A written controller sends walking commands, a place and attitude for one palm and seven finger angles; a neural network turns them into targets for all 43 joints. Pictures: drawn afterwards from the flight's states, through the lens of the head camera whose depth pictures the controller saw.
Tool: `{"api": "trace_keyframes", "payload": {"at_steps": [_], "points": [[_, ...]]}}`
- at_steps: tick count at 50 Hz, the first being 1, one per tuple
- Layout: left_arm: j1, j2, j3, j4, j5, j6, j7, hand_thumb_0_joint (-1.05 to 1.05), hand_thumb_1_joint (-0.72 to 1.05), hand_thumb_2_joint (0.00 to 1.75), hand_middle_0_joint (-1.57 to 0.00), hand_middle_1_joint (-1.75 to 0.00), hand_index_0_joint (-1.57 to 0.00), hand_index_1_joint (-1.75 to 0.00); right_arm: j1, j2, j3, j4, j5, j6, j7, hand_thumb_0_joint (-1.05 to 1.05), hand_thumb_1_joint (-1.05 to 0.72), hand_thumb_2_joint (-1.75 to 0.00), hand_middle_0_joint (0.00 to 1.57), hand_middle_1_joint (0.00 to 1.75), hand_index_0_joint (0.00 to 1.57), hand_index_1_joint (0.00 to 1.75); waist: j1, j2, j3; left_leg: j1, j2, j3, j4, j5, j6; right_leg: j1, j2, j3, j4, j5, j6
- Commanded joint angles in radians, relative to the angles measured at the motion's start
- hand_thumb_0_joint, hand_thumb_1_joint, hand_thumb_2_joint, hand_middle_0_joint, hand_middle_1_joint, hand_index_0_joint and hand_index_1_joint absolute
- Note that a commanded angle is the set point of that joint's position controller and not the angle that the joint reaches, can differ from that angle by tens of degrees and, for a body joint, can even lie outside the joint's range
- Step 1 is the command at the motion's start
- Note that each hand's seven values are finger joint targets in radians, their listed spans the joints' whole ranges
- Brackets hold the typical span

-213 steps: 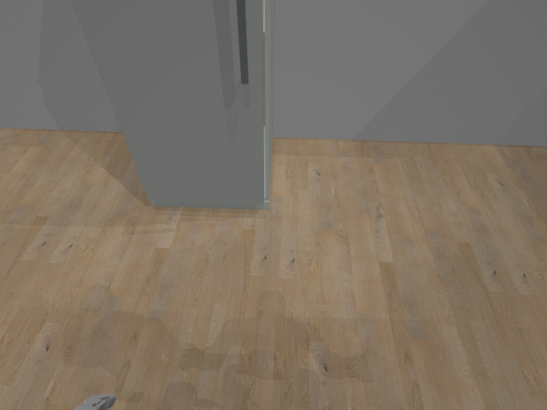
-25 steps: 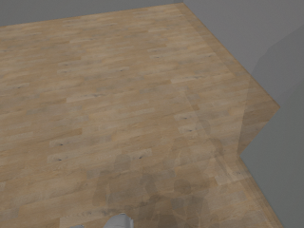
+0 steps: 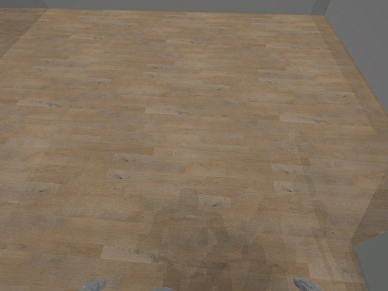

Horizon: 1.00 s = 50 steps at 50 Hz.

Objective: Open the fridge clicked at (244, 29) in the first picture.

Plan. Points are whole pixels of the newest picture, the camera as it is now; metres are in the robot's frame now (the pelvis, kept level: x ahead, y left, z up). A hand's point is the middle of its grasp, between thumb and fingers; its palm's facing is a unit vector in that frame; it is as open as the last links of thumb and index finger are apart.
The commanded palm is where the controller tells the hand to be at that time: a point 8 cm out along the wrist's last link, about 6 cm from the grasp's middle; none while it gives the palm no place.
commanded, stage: walk to a spot facing it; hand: right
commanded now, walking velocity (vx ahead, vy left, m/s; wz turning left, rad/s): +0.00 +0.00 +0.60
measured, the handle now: out of the picture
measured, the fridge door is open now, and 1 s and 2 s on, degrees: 0 0 0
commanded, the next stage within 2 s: turn to face it in 1.30 s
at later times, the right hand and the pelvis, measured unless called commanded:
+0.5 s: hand out of the picture +0.15 -0.16 -0.16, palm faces -0.32 +0.92 -0.24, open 7.4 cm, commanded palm none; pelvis -0.01 +0.01 -0.01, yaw +19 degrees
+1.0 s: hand (268, 278) +0.19 -0.16 -0.18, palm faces -0.48 +0.86 -0.18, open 7.4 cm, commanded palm none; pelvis +0.07 +0.00 +0.00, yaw +36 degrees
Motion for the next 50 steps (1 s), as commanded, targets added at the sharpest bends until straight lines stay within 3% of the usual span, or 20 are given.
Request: {"api": "trace_keyframes", "payload": {"at_steps": [1,2,3,5,7,11,17,22,23,24,25,26,30,40,44,46,47,48,49,50], "points": [[0.166,0.167,0.035,-0.042,0.002,-0.041,0.024,0.0,0.9,0.9,-0.2,-0.3,-0.2,-0.3,-0.024,-0.14,-0.053,-0.106,0.011,-0.002,-0.01,0.0,-0.9,-0.9,0.2,0.3,0.2,0.3,0.047,-0.047,-0.158,-0.12,0.098,-0.193,0.029,0.071,0.022,0.297,-0.131,0.149,-0.414,0.1,-0.066],[0.128,0.257,0.052,-0.068,0.011,-0.038,0.018,0.0,0.9,0.9,-0.2,-0.3,-0.2,-0.3,0.01,-0.088,-0.043,-0.12,0.014,-0.001,0.004,0.0,-0.9,-0.9,0.2,0.3,0.2,0.3,0.022,-0.344,-0.121,-0.26,-0.025,-0.019,0.28,-0.284,-0.042,0.302,-0.376,0.374,-0.515,0.138,-0.15],[0.088,0.25,0.049,-0.077,0.015,-0.039,0.019,0.0,0.9,0.9,-0.2,-0.3,-0.2,-0.3,0.004,-0.123,-0.055,-0.11,-0.007,0.007,0.004,0.0,-0.9,-0.9,0.2,0.3,0.2,0.3,0.031,-0.328,-0.09,-0.249,0.021,-0.009,0.487,-0.337,-0.068,0.184,-0.449,0.417,-0.546,0.075,-0.196],[-0.018,0.179,0.03,-0.102,0.018,-0.048,0.023,0.0,0.9,0.9,-0.2,-0.3,-0.2,-0.3,0.027,-0.136,-0.079,-0.079,-0.014,0.008,0.023,0.0,-0.9,-0.9,0.2,0.3,0.2,0.3,-0.026,-0.177,-0.017,-0.217,0.054,0.004,0.65,-0.205,-0.079,0.078,-0.323,0.232,-0.527,0.087,-0.178],[-0.039,0.158,0.03,-0.105,0.015,-0.053,0.026,0.0,0.9,0.9,-0.2,-0.3,-0.2,-0.3,0.064,-0.109,-0.073,-0.061,-0.009,0.011,0.032,0.0,-0.9,-0.9,0.2,0.3,0.2,0.3,-0.034,-0.145,-0.05,-0.241,0.075,0.04,0.679,-0.146,-0.095,0.158,-0.27,0.074,-0.475,0.247,-0.167],[0.103,0.164,0.045,-0.047,0.014,-0.056,0.023,0.0,0.9,0.9,-0.2,-0.3,-0.2,-0.3,0.01,-0.073,-0.055,-0.073,-0.002,0.009,0.033,0.0,-0.9,-0.9,0.2,0.3,0.2,0.3,0.027,-0.166,-0.107,-0.249,0.098,0.092,0.535,-0.196,-0.114,0.358,-0.285,0.013,-0.394,0.558,-0.199],[0.133,0.195,0.067,-0.01,0.017,-0.044,0.011,0.0,0.9,0.9,-0.2,-0.3,-0.2,-0.3,-0.033,-0.053,-0.043,-0.073,-0.002,0.005,0.033,0.0,-0.9,-0.9,0.2,0.3,0.2,0.3,0.057,-0.235,-0.095,-0.127,0.098,0.169,0.287,-0.239,-0.097,0.341,-0.32,-0.075,-0.343,0.629,-0.195],[0.102,0.208,0.078,-0.005,0.013,-0.038,-0.002,0.0,0.9,0.9,-0.2,-0.3,-0.2,-0.3,0.067,-0.075,-0.046,-0.044,-0.001,-0.017,0.02,0.0,-0.9,-0.9,0.2,0.3,0.2,0.3,-0.002,-0.207,-0.136,0.109,0.065,0.209,-0.051,-0.03,-0.048,0.255,-0.315,-0.157,-0.172,0.58,-0.116],[0.1,0.184,0.073,-0.015,0.006,-0.037,-0.005,0.0,0.9,0.9,-0.2,-0.3,-0.2,-0.3,0.142,-0.129,-0.054,-0.025,-0.005,-0.029,0.012,0.0,-0.9,-0.9,0.2,0.3,0.2,0.3,-0.046,-0.09,-0.183,0.283,0.138,0.114,-0.17,0.133,-0.013,0.143,-0.285,-0.186,-0.009,0.472,-0.061],[0.078,0.099,0.047,-0.066,0.003,-0.032,-0.01,0.0,0.9,0.9,-0.2,-0.3,-0.2,-0.3,0.193,-0.255,-0.076,-0.008,-0.014,-0.042,-0.004,0.0,-0.9,-0.9,0.2,0.3,0.2,0.3,-0.074,0.275,-0.176,0.469,0.404,-0.255,-0.21,0.494,0.097,-0.203,-0.136,-0.206,0.214,-0.136,0.003],[0.016,0.102,0.036,-0.098,0.004,-0.016,0.003,0.0,0.9,0.9,-0.2,-0.3,-0.2,-0.3,0.246,-0.286,-0.082,0.006,0.007,-0.033,-0.014,0.0,-0.9,-0.9,0.2,0.3,0.2,0.3,-0.106,0.24,-0.188,0.415,0.485,-0.293,-0.187,0.653,0.182,-0.264,-0.093,-0.042,0.365,-0.273,0.007],[-0.023,0.097,0.032,-0.102,0.005,-0.011,0.011,0.0,0.9,0.9,-0.2,-0.3,-0.2,-0.3,0.226,-0.27,-0.088,0.005,0.007,-0.033,-0.021,0.0,-0.9,-0.9,0.2,0.3,0.2,0.3,-0.098,0.288,-0.17,0.381,0.427,-0.298,-0.208,0.541,0.186,-0.299,-0.091,0.023,0.422,-0.232,0.002],[0.0,0.124,0.039,-0.046,0.021,-0.01,-0.008,0.0,0.9,0.9,-0.2,-0.3,-0.2,-0.3,0.091,-0.17,-0.053,-0.026,0.006,-0.047,-0.016,0.0,-0.9,-0.9,0.2,0.3,0.2,0.3,-0.029,0.121,-0.101,0.275,0.295,-0.16,-0.255,0.225,0.135,-0.248,-0.1,0.022,0.384,0.01,0.026],[-0.099,0.119,0.035,-0.091,0.013,-0.042,-0.025,0.0,0.9,0.9,-0.2,-0.3,-0.2,-0.3,0.162,-0.206,-0.057,0.012,-0.002,-0.073,-0.002,0.0,-0.9,-0.9,0.2,0.3,0.2,0.3,-0.056,0.126,-0.045,0.249,0.271,-0.279,-0.303,-0.008,0.167,-0.21,-0.037,0.021,0.114,0.027,0.017],[-0.066,0.111,0.032,-0.098,0.003,-0.058,-0.018,0.0,0.9,0.9,-0.2,-0.3,-0.2,-0.3,0.131,-0.216,-0.062,0.005,-0.003,-0.065,0.0,0.0,-0.9,-0.9,0.2,0.3,0.2,0.3,-0.033,0.137,-0.034,0.127,0.248,-0.303,-0.248,0.027,0.145,-0.001,0.01,0.002,-0.08,0.027,-0.004],[0.078,0.134,0.034,-0.053,0.003,-0.07,-0.003,0.0,0.9,0.9,-0.2,-0.3,-0.2,-0.3,0.082,-0.189,-0.06,-0.004,0.003,-0.057,0.001,0.0,-0.9,-0.9,0.2,0.3,0.2,0.3,0.037,0.077,-0.073,0.0,0.166,-0.244,-0.121,-0.003,0.084,0.264,0.017,-0.016,-0.291,0.142,-0.011],[0.171,0.205,0.046,-0.022,0.008,-0.076,0.008,0.0,0.9,0.9,-0.2,-0.3,-0.2,-0.3,0.091,-0.124,-0.046,-0.014,0.008,-0.052,0.005,0.0,-0.9,-0.9,0.2,0.3,0.2,0.3,0.072,-0.116,-0.127,-0.123,0.061,-0.16,0.08,-0.097,0.037,0.435,-0.13,0.128,-0.394,0.06,-0.041],[0.238,0.31,0.063,-0.019,0.022,-0.074,0.009,0.0,0.9,0.9,-0.2,-0.3,-0.2,-0.3,0.13,-0.066,-0.036,-0.038,0.016,-0.049,0.017,0.0,-0.9,-0.9,0.2,0.3,0.2,0.3,0.077,-0.386,-0.16,-0.31,-0.037,0.015,0.372,-0.406,-0.028,0.505,-0.422,0.441,-0.491,-0.038,-0.14],[0.2,0.286,0.051,-0.025,0.018,-0.066,0.009,0.0,0.9,0.9,-0.2,-0.3,-0.2,-0.3,0.12,-0.111,-0.045,-0.029,-0.002,-0.043,0.014,0.0,-0.9,-0.9,0.2,0.3,0.2,0.3,0.072,-0.329,-0.116,-0.293,0.037,0.006,0.516,-0.397,-0.036,0.349,-0.483,0.489,-0.553,-0.167,-0.177],[0.147,0.236,0.041,-0.035,0.018,-0.068,0.011,0.0,0.9,0.9,-0.2,-0.3,-0.2,-0.3,0.078,-0.119,-0.056,-0.019,-0.009,-0.039,0.022,0.0,-0.9,-0.9,0.2,0.3,0.2,0.3,0.052,-0.218,-0.024,-0.284,0.066,0.015,0.585,-0.32,-0.04,0.231,-0.43,0.425,-0.572,-0.165,-0.172]]}}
